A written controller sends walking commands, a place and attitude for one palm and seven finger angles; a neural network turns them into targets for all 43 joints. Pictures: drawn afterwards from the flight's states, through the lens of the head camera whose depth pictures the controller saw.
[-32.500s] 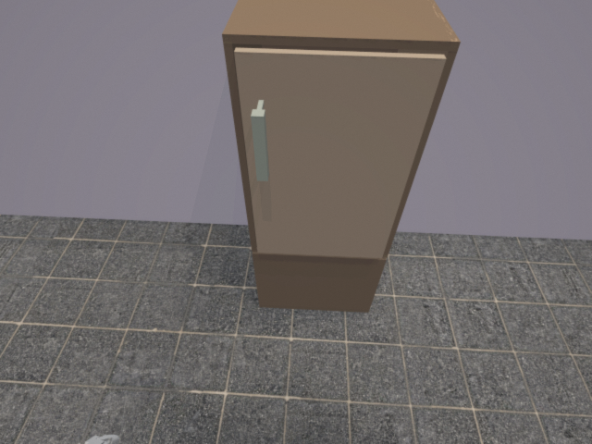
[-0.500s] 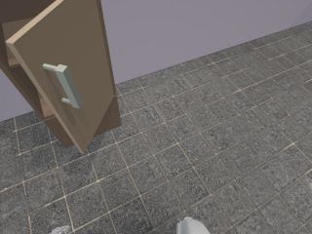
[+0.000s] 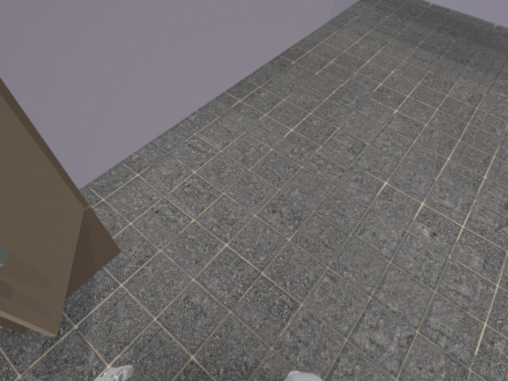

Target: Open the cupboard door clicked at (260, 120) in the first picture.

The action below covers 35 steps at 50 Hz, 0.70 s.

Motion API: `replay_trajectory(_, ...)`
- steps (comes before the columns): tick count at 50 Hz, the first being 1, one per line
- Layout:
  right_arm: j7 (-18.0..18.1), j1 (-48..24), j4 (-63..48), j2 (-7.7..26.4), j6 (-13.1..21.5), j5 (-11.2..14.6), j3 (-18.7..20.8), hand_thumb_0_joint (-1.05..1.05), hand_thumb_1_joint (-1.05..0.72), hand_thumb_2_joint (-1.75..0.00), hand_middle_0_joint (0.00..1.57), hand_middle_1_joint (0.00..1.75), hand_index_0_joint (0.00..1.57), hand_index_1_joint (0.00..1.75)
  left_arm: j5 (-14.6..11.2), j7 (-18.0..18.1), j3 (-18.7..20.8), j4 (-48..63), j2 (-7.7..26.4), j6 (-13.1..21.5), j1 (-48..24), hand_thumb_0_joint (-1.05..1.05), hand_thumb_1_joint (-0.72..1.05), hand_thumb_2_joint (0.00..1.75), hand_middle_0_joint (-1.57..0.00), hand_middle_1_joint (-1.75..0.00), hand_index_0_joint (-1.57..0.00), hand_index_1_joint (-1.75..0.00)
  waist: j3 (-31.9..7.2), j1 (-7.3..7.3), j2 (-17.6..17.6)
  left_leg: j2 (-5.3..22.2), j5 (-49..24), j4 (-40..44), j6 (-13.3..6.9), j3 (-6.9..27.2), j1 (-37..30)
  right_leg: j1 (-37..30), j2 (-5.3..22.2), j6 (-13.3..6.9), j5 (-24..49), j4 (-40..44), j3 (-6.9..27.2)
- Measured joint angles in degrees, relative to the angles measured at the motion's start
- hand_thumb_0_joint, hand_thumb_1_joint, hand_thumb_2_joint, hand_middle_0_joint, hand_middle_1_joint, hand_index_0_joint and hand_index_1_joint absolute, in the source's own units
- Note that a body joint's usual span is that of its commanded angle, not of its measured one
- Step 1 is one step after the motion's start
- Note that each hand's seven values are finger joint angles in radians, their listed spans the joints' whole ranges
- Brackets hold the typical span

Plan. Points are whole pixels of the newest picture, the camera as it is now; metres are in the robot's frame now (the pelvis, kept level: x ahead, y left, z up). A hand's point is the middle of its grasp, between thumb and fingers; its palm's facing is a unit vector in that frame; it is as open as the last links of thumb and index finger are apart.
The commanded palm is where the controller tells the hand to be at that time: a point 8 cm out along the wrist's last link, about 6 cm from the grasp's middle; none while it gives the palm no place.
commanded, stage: walk to a spot facing it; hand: left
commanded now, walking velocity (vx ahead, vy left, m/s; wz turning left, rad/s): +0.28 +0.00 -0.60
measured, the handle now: out of the picture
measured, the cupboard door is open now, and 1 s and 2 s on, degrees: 47 47 47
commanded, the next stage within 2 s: turn to face it in 1.50 s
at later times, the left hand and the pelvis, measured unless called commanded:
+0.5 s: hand (215, 305) +0.27 +0.08 -0.15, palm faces -0.29 -0.93 -0.22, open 7.4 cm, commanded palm none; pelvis +0.14 -0.08 +0.01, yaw -17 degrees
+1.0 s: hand (252, 196) +0.53 +0.02 -0.15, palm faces -0.46 -0.87 -0.18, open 7.4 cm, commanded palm none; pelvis +0.37 -0.12 +0.02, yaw -31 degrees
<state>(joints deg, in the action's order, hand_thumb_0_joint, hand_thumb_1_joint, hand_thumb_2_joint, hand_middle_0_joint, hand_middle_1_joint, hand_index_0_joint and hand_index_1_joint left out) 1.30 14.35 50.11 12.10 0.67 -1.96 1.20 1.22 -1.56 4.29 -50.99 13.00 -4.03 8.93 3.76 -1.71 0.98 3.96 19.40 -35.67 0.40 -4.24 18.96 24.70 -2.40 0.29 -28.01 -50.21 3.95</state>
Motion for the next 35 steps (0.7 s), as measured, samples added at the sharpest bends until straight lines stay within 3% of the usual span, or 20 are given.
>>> replay_trajectory(2,-0.10,1.87,0.45,-0.94,0.52,-0.27,-0.61,0.00,-0.91,-0.90,0.20,0.30,0.20,0.30,0.38,-0.86,0.49,-0.32,0.41,0.38,-0.18,0.01,0.90,0.90,-0.20,-0.30,-0.20,-0.30,-0.35,0.25,0.39,0.74,-0.95,2.86,-0.03,-1.26,-2.37,3.28,1.31,0.34,1.97,-8.64,-2.58)
replay_trajectory(5,-0.05,4.47,1.62,-1.73,1.16,-0.25,-0.96,0.00,-0.91,-0.90,0.20,0.30,0.20,0.30,0.47,-1.70,0.71,-0.13,0.50,1.05,-0.53,0.01,0.91,0.90,-0.20,-0.30,-0.19,-0.30,-0.53,0.87,0.30,1.87,-2.50,8.39,0.78,-3.51,-6.54,5.84,3.72,1.01,6.81,-11.57,-5.38)
replay_trajectory(9,-0.23,7.04,3.03,-1.71,1.56,-0.27,-0.61,0.00,-0.90,-0.90,0.20,0.30,0.20,0.30,0.33,-2.13,0.35,-0.16,0.16,1.43,-1.41,0.01,0.91,0.90,-0.19,-0.30,-0.19,-0.30,-0.08,0.36,-0.52,3.41,-1.96,11.56,2.02,-7.06,-10.80,5.35,5.57,0.91,8.68,-2.69,-7.78)
replay_trajectory(13,-0.62,9.14,4.41,-0.77,1.09,-0.37,0.03,0.00,-0.90,-0.90,0.20,0.30,0.20,0.30,0.39,-2.45,0.00,-0.32,-0.09,1.64,-2.90,0.01,0.91,0.90,-0.19,-0.30,-0.19,-0.30,0.51,-1.17,-1.45,5.20,1.77,9.45,4.08,-10.40,-13.46,1.47,5.24,-0.30,8.06,8.62,-10.10)
replay_trajectory(15,-0.88,10.63,5.08,-0.21,0.67,0.05,0.24,0.00,-0.90,-0.90,0.20,0.30,0.20,0.30,0.43,-2.51,-0.23,0.15,0.06,2.83,-3.56,0.01,0.91,0.90,-0.19,-0.30,-0.19,-0.30,0.70,-1.45,-1.86,6.89,5.54,2.83,4.77,-10.91,-12.39,-2.31,4.24,-2.48,10.04,14.59,-11.01)
replay_trajectory(17,-1.21,9.43,6.68,0.41,-0.86,0.84,0.41,0.00,-0.90,-0.90,0.20,0.30,0.20,0.30,-0.04,-1.57,-0.23,0.43,-0.26,4.84,-3.90,0.01,0.91,0.90,-0.19,-0.30,-0.19,-0.30,1.78,-0.90,-2.11,6.51,10.38,-14.51,3.94,-6.15,-6.28,-2.03,3.48,-3.99,10.88,11.40,-10.52)
replay_trajectory(19,-1.23,6.85,7.68,1.00,-1.87,1.03,0.96,0.00,-0.91,-0.90,0.20,0.30,0.20,0.30,-0.50,-0.45,-0.50,0.34,-0.90,5.57,-2.83,0.01,0.91,0.90,-0.20,-0.30,-0.19,-0.30,2.36,-0.61,-2.55,4.77,8.32,-27.73,3.44,-1.61,0.52,-4.03,2.43,-4.15,9.44,12.08,-9.93)
replay_trajectory(21,-1.24,3.96,7.26,1.21,-1.94,0.78,1.46,0.01,-0.91,-0.90,0.20,0.30,0.20,0.30,-0.48,0.37,-0.66,-0.42,-1.43,5.67,-0.92,0.01,0.91,0.90,-0.20,-0.30,-0.20,-0.30,2.20,-0.46,-2.57,4.08,4.23,-30.48,3.61,-0.02,5.60,-6.93,1.36,-3.75,10.21,16.06,-8.95)
replay_trajectory(28,-1.92,-4.41,2.51,-0.07,-0.19,0.63,1.85,0.00,-0.91,-0.90,0.20,0.30,0.20,0.30,-0.16,0.46,-0.94,-4.84,-2.71,6.43,5.87,0.01,0.90,0.90,-0.20,-0.30,-0.20,-0.30,0.49,1.02,-1.15,2.49,-4.59,-18.14,4.03,1.77,14.02,-15.63,-0.62,-4.11,11.64,26.75,-4.86)
replay_trajectory(35,-2.31,-10.01,0.42,-1.27,1.25,0.88,1.04,0.00,-0.91,-0.90,0.20,0.30,0.20,0.30,-0.22,0.80,-0.76,-7.55,-2.67,6.43,11.03,0.01,0.90,0.90,-0.20,-0.30,-0.20,-0.30,0.48,4.03,0.58,-0.75,-7.53,-1.50,2.14,0.46,9.65,-23.00,-0.29,-2.41,5.51,26.72,-1.62)
